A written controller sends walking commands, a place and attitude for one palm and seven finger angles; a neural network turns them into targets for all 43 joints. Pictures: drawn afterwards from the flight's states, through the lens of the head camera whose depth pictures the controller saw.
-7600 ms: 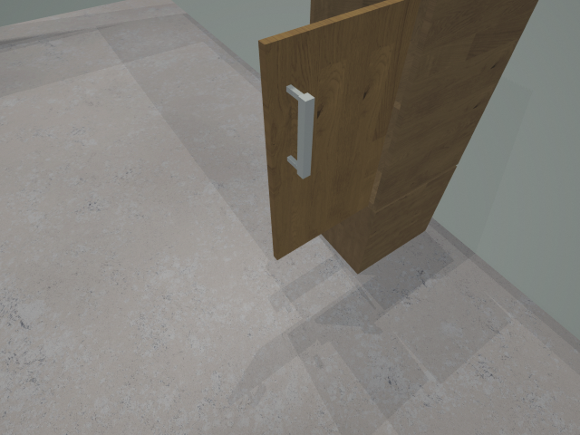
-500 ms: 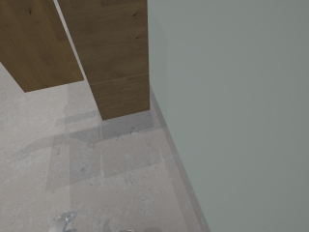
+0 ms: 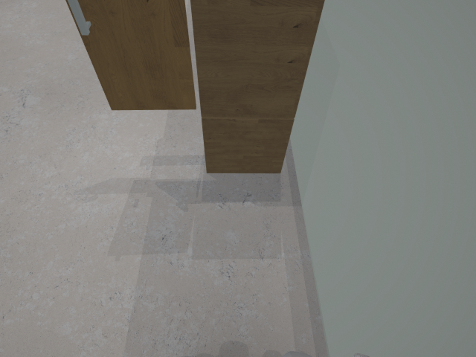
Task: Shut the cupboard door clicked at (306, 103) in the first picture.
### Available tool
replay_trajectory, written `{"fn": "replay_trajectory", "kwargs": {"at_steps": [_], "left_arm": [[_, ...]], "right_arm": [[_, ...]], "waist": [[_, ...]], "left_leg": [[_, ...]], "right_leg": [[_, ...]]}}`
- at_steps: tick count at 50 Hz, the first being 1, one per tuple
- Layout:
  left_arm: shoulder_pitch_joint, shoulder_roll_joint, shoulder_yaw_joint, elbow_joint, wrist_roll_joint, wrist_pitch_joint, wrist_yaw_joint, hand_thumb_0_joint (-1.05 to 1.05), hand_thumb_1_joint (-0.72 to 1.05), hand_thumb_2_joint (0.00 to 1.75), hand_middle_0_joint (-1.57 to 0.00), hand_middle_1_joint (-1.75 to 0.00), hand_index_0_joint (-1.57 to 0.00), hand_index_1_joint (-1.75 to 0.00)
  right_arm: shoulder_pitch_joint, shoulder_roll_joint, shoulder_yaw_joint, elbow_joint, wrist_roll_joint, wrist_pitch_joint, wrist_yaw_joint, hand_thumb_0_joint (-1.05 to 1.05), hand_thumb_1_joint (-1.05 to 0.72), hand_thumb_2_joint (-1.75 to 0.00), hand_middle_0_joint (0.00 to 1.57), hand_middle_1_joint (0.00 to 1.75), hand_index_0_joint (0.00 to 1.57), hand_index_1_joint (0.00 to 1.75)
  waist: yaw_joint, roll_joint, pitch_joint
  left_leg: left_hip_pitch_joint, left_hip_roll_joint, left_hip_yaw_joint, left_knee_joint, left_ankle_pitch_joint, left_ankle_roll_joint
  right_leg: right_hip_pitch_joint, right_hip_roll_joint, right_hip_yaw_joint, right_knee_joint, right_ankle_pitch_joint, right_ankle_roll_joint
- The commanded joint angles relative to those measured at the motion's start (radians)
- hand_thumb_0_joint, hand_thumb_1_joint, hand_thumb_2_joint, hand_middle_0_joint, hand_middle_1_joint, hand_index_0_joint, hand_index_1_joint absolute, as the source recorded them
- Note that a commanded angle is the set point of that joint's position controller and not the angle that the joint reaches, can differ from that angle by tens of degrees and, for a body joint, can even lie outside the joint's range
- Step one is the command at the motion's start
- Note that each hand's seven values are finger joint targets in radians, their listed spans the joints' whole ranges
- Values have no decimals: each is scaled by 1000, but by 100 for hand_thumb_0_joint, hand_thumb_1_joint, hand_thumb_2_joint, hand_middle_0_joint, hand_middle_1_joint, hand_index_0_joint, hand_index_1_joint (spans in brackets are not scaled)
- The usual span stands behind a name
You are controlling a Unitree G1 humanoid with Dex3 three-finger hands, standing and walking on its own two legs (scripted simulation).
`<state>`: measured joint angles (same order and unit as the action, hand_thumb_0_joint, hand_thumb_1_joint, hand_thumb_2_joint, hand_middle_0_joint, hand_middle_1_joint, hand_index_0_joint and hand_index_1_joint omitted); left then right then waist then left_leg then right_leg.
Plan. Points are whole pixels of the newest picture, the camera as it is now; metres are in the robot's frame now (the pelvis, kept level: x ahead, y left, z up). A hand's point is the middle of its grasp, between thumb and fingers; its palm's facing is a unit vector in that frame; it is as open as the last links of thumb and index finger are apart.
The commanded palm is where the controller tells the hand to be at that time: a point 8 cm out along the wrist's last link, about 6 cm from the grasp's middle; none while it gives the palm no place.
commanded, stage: take the last steps up to it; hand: left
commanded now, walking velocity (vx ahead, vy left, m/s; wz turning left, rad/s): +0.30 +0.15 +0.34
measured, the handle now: (75, 0) +0.96 +0.55 +0.08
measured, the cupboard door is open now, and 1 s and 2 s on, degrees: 92 92 92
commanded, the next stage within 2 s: come to a stop and stand still in 1.42 s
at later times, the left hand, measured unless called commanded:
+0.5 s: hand out of the picture +0.00 +0.19 -0.17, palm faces +0.28 -0.94 -0.18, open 7.4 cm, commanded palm none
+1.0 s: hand (119, 225) +0.38 +0.31 -0.15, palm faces +0.18 -0.96 -0.22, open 7.4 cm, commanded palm none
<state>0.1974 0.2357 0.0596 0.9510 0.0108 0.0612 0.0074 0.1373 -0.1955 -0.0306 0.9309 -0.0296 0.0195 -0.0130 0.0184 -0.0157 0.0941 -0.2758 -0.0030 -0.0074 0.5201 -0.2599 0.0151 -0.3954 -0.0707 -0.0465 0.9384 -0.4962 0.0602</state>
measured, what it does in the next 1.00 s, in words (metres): walks ahead: right foot, then left foot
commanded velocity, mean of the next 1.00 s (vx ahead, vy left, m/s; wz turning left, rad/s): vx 0.30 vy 0.13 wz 0.10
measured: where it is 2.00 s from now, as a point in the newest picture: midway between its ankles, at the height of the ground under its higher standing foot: (186, 261)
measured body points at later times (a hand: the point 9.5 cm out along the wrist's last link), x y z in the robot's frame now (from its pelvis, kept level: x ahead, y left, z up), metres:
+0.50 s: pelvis +0.11 +0.05 -0.01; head +0.15 +0.06 +0.44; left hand -0.02 +0.24 -0.16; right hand +0.26 -0.18 -0.15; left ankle +0.15 +0.18 -0.73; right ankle +0.00 -0.14 -0.73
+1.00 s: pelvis +0.29 +0.11 -0.01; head +0.31 +0.09 +0.44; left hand +0.37 +0.36 -0.13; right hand +0.28 -0.13 -0.18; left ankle +0.18 +0.19 -0.69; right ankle +0.36 +0.03 -0.74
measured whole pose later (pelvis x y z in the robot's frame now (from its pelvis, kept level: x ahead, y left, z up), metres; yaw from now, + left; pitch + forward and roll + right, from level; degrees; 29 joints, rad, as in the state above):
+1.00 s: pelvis +0.29 +0.11 -0.01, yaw +10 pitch -2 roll +1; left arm 0.14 0.16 0.05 0.94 0.02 -0.06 -0.01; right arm 0.38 -0.20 -0.04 1.12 -0.03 -0.01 0.01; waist -0.02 0.03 0.05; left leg -0.24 -0.01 0.07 0.94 -0.47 0.02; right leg -0.34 -0.06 -0.15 0.63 -0.27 -0.06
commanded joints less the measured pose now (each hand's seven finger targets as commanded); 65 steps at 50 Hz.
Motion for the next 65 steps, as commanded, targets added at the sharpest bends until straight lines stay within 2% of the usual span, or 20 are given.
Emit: {"fn": "replay_trajectory", "kwargs": {"at_steps": [1, 3, 5, 6, 11, 20, 22, 24, 26, 28, 32, 40, 44, 45, 46, 47, 49, 53, 62, 65], "left_arm": [[53, 40, 5, -53, 0, -38, -3, 0, 90, 90, -20, -30, -20, -30], [147, 62, 19, -22, 8, -54, -7, 0, 90, 90, -20, -30, -20, -30], [236, 229, 55, -15, 25, -72, 6, 0, 90, 90, -20, -30, -20, -30], [202, 211, 48, -27, 14, -78, 10, 0, 90, 90, -20, -30, -20, -30], [137, 79, 15, -14, 8, -127, 10, 0, 90, 90, -20, -30, -20, -30], [262, 120, 29, 95, 22, -130, 7, 0, 90, 90, -20, -30, -20, -30], [230, 134, 35, 95, 21, -125, 5, 0, 90, 90, -20, -30, -20, -30], [199, 124, 33, 86, 13, -123, -3, 0, 90, 90, -20, -30, -20, -30], [144, 26, 8, 12, 0, -110, -10, 0, 90, 90, -20, -30, -20, -30], [38, 9, 8, -27, 5, -106, -5, 0, 90, 90, -20, -30, -20, -30], [105, -22, 7, 29, 19, -75, -21, 0, 90, 90, -20, -30, -20, -30], [-22, -9, 5, -36, 14, -81, -26, 0, 90, 90, -20, -30, -20, -30], [60, 27, 21, -16, 17, -87, -24, 0, 90, 90, -20, -30, -20, -30], [180, 75, 33, 19, 21, -100, -20, 0, 90, 90, -20, -30, -20, -30], [306, 174, 57, 50, 28, -114, -12, 0, 90, 90, -20, -30, -20, -30], [324, 206, 60, 52, 8, -112, -5, 0, 90, 90, -20, -30, -20, -30], [176, 120, 40, 10, 4, -115, 6, 0, 90, 90, -20, -30, -20, -30], [113, 31, 11, 16, 2, -143, 2, 0, 90, 90, -20, -30, -20, -30], [185, 94, 28, 101, 16, -144, -7, 0, 90, 90, -20, -30, -20, -30], [175, 100, 30, 110, 14, -129, -6, 0, 90, 90, -20, -30, -20, -30]], "right_arm": [[29, -198, -51, -32, 1, -3, -12, 0, -90, -90, 20, 30, 20, 30], [-9, -180, -51, -39, 11, 2, -4, 0, -90, -90, 20, 30, 20, 30], [-70, -88, -37, -100, 18, 1, 18, 0, -90, -90, 20, 30, 20, 30], [-104, -145, -52, -104, 4, 5, 27, 0, -90, -90, 20, 30, 20, 30], [-51, -99, -51, -38, 3, 7, 53, 0, -90, -90, 20, 30, 20, 30], [-164, -30, -18, -66, 14, -20, 73, 0, -90, -90, 20, 30, 20, 30], [-101, -44, -17, -48, 13, -30, 68, 0, -90, -90, 20, 30, 20, 30], [149, -118, -34, 28, 2, -43, 47, 0, -90, -90, 20, 30, 20, 30], [395, -294, -81, 79, 0, -46, 11, 0, -90, -90, 20, 30, 20, 30], [288, -252, -70, 62, 2, -46, 2, 0, -90, -90, 20, 30, 20, 30], [143, -111, -27, 41, 1, -69, -7, 0, -90, -90, 20, 30, 20, 30], [210, -113, -28, 85, -2, -79, 4, 0, -90, -90, 20, 30, 20, 30], [204, -119, -21, 103, -2, -70, 5, 0, -90, -90, 20, 30, 20, 30], [200, -103, -18, 102, 7, -71, 10, 0, -90, -90, 20, 30, 20, 30], [235, -63, -15, 81, 19, -75, 16, 0, -90, -90, 20, 30, 20, 30], [213, -95, -22, 63, 12, -70, 16, 0, -90, -90, 20, 30, 20, 30], [126, -96, -32, 67, 7, -62, 18, 0, -90, -90, 20, 30, 20, 30], [201, -23, -20, 109, 0, -33, 32, 0, -90, -90, 20, 30, 20, 30], [35, -4, -21, 29, 7, -56, 57, 0, -90, -90, 20, 30, 20, 30], [90, -32, -26, 45, 5, -68, 51, 0, -90, -90, 20, 30, 20, 30]], "waist": [[-13, 172, -142], [38, 102, -123], [106, -352, -38], [83, -238, 30], [3, -173, 13], [61, -213, -30], [23, -208, -38], [-97, -63, -152], [-178, 306, -322], [-131, 144, -164], [-20, 145, -13], [-14, 71, -17], [44, 11, -15], [96, -80, -61], [124, -305, -140], [111, -280, -145], [60, -105, -20], [-19, -104, -55], [28, -156, -48], [-11, -128, -36]], "left_leg": [[46, 213, -188, -148, 222, 139], [-119, 127, -152, -59, -105, 81], [-446, -58, 16, 442, -366, -27], [-462, 14, -75, 600, -283, -19], [-425, 68, -33, 648, 5, -60], [-296, 41, 113, 177, -22, -44], [-144, 3, 153, 81, -45, -17], [242, -18, 179, -42, 27, 15], [517, 372, -397, -190, 94, 198], [298, 384, -334, -256, -79, 223], [16, 261, -132, -337, -22, 157], [109, 248, -40, -335, 134, 194], [16, 189, 27, -158, 129, 129], [-71, 108, 84, 37, 115, 84], [-291, -22, 152, 342, -107, 21], [-357, -11, 76, 598, -331, 5], [-391, 76, -27, 671, -149, -1], [-265, 115, 19, 530, 31, -47], [-212, 73, 104, 100, 69, -51], [-3, 32, 144, -28, 99, -31]], "right_leg": [[136, 38, -30, -225, 48, -6], [344, 35, -34, -473, 161, -14], [411, -411, 535, -813, -139, -176], [276, -441, 540, -852, -206, -222], [306, -270, 140, -759, 337, -137], [445, -292, -21, -656, 636, -132], [385, -290, -57, -581, 731, -117], [221, -224, -145, -266, 747, -72], [-189, -2, -109, 277, -128, -21], [-278, -67, -11, 429, -47, -65], [-175, -102, -4, 268, 146, -56], [-56, -47, -44, -190, 228, -56], [212, -3, -67, -372, 287, -75], [393, -41, 21, -455, 253, -104], [603, -311, 416, -600, 207, -212], [555, -452, 605, -739, 173, -301], [322, -373, 470, -776, 68, -254], [214, -241, 118, -785, 376, -183], [315, -236, 34, -720, 460, -183], [204, -209, 13, -630, 390, -149]]}}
